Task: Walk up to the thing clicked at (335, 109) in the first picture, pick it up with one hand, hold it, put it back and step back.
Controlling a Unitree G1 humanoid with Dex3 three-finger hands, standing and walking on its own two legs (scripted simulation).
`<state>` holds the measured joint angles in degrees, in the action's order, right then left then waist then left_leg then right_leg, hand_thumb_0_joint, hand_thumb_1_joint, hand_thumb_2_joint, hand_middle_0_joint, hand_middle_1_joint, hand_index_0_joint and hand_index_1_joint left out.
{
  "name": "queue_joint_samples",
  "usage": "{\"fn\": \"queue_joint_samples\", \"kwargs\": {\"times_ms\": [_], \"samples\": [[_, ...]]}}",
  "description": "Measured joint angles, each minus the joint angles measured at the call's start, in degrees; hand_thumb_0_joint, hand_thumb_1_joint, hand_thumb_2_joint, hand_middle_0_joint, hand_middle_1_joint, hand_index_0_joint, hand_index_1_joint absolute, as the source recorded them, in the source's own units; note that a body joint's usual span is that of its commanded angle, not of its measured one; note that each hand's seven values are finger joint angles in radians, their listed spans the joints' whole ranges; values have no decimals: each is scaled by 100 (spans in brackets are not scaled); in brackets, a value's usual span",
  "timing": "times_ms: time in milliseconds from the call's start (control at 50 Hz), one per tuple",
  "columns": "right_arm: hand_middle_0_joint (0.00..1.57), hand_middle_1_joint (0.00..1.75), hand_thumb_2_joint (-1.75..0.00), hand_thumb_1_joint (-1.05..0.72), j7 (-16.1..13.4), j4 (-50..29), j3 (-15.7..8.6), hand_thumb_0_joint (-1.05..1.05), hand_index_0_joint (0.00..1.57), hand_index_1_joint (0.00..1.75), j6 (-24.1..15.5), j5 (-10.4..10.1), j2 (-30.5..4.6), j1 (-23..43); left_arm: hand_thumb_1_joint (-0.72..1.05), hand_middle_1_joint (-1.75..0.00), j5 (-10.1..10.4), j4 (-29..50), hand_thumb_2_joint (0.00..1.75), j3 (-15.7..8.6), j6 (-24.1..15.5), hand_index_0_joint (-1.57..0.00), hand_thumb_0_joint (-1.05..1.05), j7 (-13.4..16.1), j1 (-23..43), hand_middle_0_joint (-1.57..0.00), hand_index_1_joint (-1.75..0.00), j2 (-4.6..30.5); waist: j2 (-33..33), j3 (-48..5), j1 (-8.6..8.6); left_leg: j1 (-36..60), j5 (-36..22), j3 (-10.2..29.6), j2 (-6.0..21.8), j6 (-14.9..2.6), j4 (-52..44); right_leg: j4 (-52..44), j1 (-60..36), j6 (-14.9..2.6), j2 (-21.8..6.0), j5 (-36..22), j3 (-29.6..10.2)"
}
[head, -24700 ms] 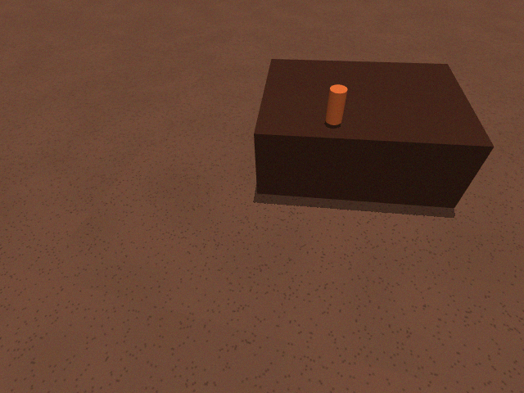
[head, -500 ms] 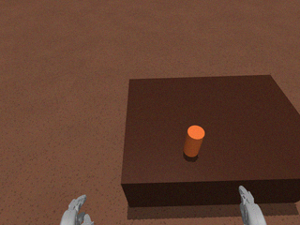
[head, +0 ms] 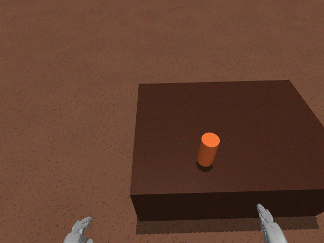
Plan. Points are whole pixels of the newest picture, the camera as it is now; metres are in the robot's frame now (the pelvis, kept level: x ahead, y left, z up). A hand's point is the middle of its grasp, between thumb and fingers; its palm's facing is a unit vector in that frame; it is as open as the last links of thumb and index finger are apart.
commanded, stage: home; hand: right
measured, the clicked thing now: (207, 150) +0.55 -0.17 -0.27
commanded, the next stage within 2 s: stand in 1.34 s
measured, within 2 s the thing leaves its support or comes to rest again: neither
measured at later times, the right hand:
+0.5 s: hand out of the picture +0.07 -0.25 -0.10, palm faces +0.01 +0.91 -0.41, open 17.5 cm
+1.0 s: hand out of the picture +0.06 -0.24 -0.11, palm faces +0.00 +0.93 -0.38, open 17.5 cm
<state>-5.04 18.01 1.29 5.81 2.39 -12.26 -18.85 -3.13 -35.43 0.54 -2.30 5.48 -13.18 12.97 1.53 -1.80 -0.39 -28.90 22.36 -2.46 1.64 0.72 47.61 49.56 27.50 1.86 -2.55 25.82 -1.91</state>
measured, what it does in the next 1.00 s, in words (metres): stands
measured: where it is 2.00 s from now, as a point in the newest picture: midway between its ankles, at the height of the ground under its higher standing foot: outside the picture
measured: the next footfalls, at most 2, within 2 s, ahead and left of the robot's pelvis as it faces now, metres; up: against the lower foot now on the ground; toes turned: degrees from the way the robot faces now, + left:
none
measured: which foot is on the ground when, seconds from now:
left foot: down 0.00-1.00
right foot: down 0.00-1.00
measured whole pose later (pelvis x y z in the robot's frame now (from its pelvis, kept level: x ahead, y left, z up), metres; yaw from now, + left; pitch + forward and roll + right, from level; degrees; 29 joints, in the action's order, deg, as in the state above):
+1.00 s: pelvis +0.01 +0.01 +0.05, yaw -1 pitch -3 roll +0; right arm -1.5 64.5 -0.1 0.2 1.2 -17.7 -9.0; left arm -1.5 -63.8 -0.6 1.5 0.7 -10.2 18.9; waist 2.5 2.4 -0.4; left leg -8.1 11.2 -3.4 2.3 0.5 22.2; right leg 19.9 5.2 2.3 -1.6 11.8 -1.8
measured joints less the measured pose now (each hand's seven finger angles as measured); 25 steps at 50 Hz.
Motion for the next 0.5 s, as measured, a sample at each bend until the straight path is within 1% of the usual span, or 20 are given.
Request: {"fn": "queue_joint_samples", "kwargs": {"times_ms": [20, 60, 120, 180, 280, 500], "samples": [[6, 5, -5, 55, 105, 423, -3, 0, 5, 5, -77, 71, -77, 150, 90, -30, -73, -197, 90, -7, 92, -21, 1, -100, 64, -20, -30, 62, 19, 30, 0, 95, -25, -4, 18, 3, -70, -78, -92, -11, 19, -35, -1], [6, 5, -4, 55, 262, 1060, -58, 0, 6, 5, -201, 125, -224, 298, 90, -30, -101, -491, 90, -45, 233, -21, 1, -243, 152, -20, -30, 163, 52, 73, -24, 266, -74, 2, 44, 15, -205, -233, -270, -28, 47, -99, 12], [6, 5, -4, 55, 370, 1732, -170, 0, 6, 5, -338, 73, -426, 352, 90, -30, -33, -747, 90, -126, 308, -21, 1, -371, 130, -20, -30, 285, 60, 105, -37, 517, -141, 25, 94, 36, -409, -513, -553, -43, 99, -208, 45], [6, 5, -3, 56, 369, 2268, -258, 0, 6, 5, -420, 46, -553, 366, 90, -30, 10, -1009, 90, -197, 344, -21, 1, -424, 64, -20, -30, 393, 79, 90, -14, 774, -232, 33, 128, 50, -671, -836, -834, -52, 135, -334, 64], [5, 4, -3, 56, 338, 2930, -288, 0, 5, 4, -503, 25, -636, 404, 90, -30, 38, -1399, 90, -256, 391, -21, 1, -443, 37, -20, -30, 493, 117, 124, 26, 1177, -436, 40, 172, 70, -1158, -1433, -1284, -61, 185, -602, 90], [6, 5, -4, 55, 298, 3900, -168, 0, 5, 5, -583, -54, -537, 629, 90, -30, 119, -2094, 90, -207, 454, -21, 1, -477, 196, -20, -30, 489, 157, 316, 47, 1786, -858, -23, 167, 53, -2017, -2430, -1935, -30, 189, -1122, 59]]}}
